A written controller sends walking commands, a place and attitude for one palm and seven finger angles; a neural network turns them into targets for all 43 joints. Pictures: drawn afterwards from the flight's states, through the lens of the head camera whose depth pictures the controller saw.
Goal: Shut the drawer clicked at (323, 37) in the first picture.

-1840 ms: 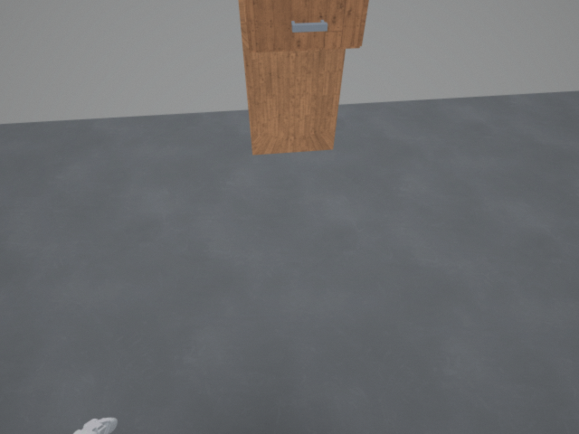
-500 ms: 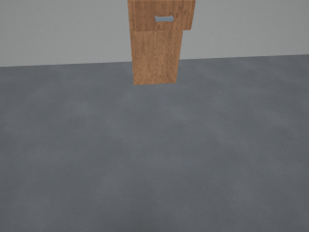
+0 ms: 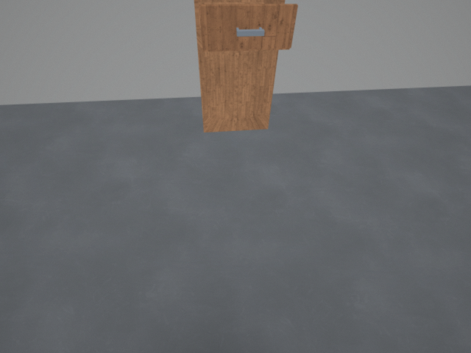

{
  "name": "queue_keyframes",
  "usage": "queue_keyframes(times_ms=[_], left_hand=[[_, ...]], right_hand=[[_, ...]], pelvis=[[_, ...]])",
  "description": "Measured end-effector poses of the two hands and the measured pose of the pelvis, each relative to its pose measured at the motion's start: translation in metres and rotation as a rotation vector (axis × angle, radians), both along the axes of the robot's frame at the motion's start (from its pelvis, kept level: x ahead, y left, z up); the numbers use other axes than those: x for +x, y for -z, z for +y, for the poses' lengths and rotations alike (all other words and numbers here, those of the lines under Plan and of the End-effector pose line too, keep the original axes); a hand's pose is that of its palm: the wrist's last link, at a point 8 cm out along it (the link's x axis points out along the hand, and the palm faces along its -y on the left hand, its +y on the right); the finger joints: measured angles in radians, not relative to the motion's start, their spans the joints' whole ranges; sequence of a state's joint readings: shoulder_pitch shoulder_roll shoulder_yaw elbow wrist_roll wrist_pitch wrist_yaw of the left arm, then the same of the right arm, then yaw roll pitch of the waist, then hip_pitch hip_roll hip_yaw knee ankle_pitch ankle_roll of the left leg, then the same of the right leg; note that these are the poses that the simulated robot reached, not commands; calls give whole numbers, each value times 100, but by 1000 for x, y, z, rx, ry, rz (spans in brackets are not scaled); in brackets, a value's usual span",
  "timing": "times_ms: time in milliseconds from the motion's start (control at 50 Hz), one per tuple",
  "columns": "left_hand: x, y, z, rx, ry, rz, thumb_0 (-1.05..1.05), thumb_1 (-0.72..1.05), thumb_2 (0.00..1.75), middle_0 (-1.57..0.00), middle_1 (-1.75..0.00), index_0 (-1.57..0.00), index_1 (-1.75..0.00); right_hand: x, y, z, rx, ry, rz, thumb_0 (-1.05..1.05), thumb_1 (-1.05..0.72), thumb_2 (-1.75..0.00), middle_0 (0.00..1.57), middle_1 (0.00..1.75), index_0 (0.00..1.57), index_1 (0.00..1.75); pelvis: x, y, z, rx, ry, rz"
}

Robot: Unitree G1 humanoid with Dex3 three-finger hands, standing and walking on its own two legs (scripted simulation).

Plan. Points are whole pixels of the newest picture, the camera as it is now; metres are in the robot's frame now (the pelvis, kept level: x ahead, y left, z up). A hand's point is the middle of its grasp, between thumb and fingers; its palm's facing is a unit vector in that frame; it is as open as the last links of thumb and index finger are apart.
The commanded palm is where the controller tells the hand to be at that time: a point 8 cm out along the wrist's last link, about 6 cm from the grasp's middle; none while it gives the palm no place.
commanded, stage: walk to a spot facing it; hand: left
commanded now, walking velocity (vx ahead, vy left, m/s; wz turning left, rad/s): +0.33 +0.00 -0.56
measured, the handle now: (249, 31) +1.35 +0.03 +0.01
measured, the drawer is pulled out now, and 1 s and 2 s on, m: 0.30 0.30 0.30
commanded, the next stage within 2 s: turn to face it in 2.00 s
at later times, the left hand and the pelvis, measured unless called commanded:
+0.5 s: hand out of the picture +0.08 +0.14 -0.17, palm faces -0.12 -0.98 -0.15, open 7.4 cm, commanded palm none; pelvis +0.12 -0.03 +0.00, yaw -11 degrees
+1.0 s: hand (197, 213) +0.50 +0.14 -0.17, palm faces -0.35 -0.92 -0.19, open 7.4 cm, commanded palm none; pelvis +0.35 -0.01 +0.00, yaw -23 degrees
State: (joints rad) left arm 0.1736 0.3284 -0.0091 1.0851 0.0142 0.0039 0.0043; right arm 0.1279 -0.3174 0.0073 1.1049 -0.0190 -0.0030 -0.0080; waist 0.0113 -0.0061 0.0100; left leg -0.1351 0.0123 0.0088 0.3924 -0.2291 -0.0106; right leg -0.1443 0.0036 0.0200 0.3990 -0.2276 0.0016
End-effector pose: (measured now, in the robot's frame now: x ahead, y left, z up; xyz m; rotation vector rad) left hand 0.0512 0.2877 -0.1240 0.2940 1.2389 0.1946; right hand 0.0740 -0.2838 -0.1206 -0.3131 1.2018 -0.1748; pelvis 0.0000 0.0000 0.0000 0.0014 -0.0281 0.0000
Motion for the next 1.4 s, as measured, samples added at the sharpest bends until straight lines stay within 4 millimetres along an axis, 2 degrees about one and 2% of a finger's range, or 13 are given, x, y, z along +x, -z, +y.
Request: queue_keyframes(times_ms=[160,260,320,420,580,680,740,820,920,1120,1200,1260,1400], left_hand=[[-14,23,-32,-85,15,126,0,91,90,-20,-30,-20,-30],[7,32,-64,-113,46,153,0,91,90,-20,-30,-20,-30],[17,31,-80,-121,18,112,0,91,90,-20,-30,-20,-30],[21,20,-98,-143,25,189,0,91,90,-20,-30,-20,-30],[63,21,-91,-156,42,292,0,90,90,-20,-30,-20,-30],[120,43,-66,-150,51,316,0,90,90,-20,-30,-20,-30],[173,53,-50,-137,99,304,0,90,90,-20,-30,-20,-30],[269,44,-46,-124,192,187,0,91,90,-20,-30,-20,-30],[383,23,-68,-134,292,23,0,91,90,-19,-30,-20,-30],[543,10,-170,-172,510,-80,0,91,90,-19,-30,-19,-30],[591,17,-225,-186,582,-120,0,91,90,-20,-30,-20,-30],[608,22,-249,-202,574,-156,0,91,90,-20,-30,-20,-30],[608,14,-235,-134,472,-77,-3,95,90,-20,-30,-21,-30]], right_hand=[[-33,24,19,74,117,52,1,-91,-90,20,30,20,30],[-63,45,18,117,214,146,1,-91,-90,21,30,21,30],[-64,46,16,132,221,225,1,-91,-90,20,30,20,30],[-8,31,13,144,245,143,2,-91,-90,20,30,20,30],[128,16,21,154,233,-77,1,-91,-90,20,30,20,30],[213,19,32,119,204,-185,1,-91,-90,20,30,20,30],[232,20,38,96,240,-219,1,-91,-90,20,30,20,30],[217,16,51,102,333,-150,0,-91,-90,20,30,20,30],[183,11,50,77,468,-22,-1,-95,-90,21,30,21,30],[136,19,77,181,670,253,0,-92,-90,20,30,20,30],[137,29,82,254,734,347,1,-91,-90,20,30,20,30],[156,36,71,294,748,376,1,-91,-90,20,30,20,30],[277,33,-8,229,684,144,1,-91,-90,20,30,20,30]], pelvis=[[26,12,-4,9,84,19],[50,23,-21,2,122,10],[65,22,-29,-7,118,6],[96,8,-33,2,158,18],[160,7,-22,-8,215,36],[219,25,-6,-23,257,33],[245,30,1,-12,299,16],[276,17,3,-4,335,9],[315,5,0,7,374,20],[390,6,-40,17,447,16],[422,19,-73,13,471,16],[439,25,-95,5,474,4],[485,8,-122,-15,488,12]])
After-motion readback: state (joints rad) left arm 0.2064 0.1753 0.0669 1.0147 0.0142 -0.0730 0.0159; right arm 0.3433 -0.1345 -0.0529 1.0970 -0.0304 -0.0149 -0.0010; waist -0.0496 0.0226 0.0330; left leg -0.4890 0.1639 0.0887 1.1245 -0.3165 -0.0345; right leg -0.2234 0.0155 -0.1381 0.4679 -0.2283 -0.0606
